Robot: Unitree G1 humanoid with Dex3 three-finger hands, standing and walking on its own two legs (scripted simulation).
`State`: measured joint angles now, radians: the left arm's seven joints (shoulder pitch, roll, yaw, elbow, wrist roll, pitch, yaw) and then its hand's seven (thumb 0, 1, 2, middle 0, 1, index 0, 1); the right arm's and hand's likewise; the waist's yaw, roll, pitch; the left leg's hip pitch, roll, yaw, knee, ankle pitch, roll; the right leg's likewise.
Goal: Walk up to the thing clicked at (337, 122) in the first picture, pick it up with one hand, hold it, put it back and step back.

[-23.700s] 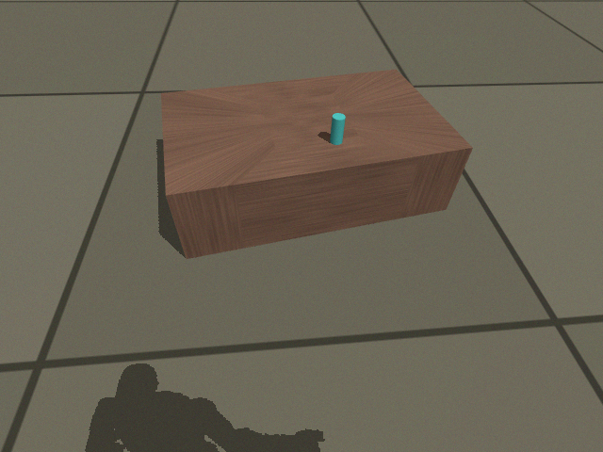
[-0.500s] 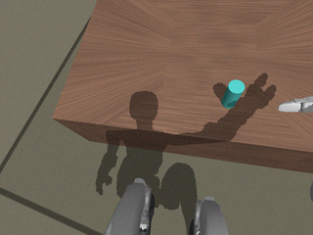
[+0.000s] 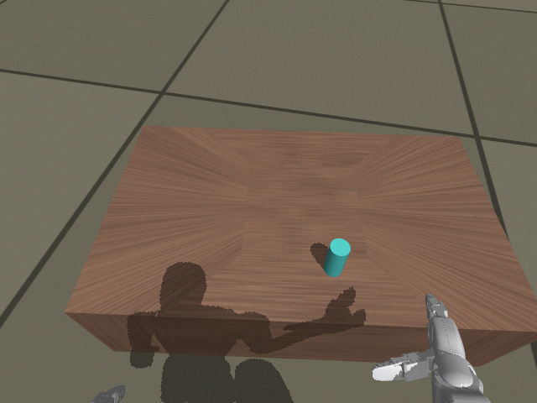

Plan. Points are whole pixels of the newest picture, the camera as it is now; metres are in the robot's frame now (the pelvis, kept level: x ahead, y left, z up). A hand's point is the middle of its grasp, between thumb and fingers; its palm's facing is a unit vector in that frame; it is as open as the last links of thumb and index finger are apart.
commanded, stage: home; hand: right
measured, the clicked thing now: (336, 258) +0.54 -0.16 -0.31
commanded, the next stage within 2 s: none
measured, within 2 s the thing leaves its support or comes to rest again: neither
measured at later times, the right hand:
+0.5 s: hand out of the picture +0.16 -0.18 -0.07, palm faces +0.15 +0.95 -0.27, open 17.2 cm
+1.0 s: hand out of the picture +0.06 -0.25 -0.10, palm faces +0.02 +0.91 -0.41, open 17.2 cm
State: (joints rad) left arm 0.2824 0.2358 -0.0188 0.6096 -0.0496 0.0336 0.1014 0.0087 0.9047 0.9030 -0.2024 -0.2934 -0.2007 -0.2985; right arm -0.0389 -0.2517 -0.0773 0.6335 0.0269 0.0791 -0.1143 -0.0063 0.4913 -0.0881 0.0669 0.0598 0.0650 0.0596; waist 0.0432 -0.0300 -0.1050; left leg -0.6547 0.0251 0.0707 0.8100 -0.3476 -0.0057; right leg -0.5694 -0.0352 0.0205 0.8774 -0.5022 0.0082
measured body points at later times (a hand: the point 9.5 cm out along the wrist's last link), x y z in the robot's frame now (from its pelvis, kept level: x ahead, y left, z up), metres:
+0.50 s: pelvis -0.01 +0.01 +0.00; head +0.02 +0.00 +0.45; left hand +0.17 +0.24 -0.07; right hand +0.15 -0.23 -0.05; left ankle +0.03 +0.13 -0.70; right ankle -0.04 -0.12 -0.70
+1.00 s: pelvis +0.00 +0.00 +0.04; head -0.01 +0.03 +0.49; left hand +0.09 +0.28 -0.10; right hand +0.06 -0.30 -0.07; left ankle +0.03 +0.13 -0.70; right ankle -0.04 -0.12 -0.70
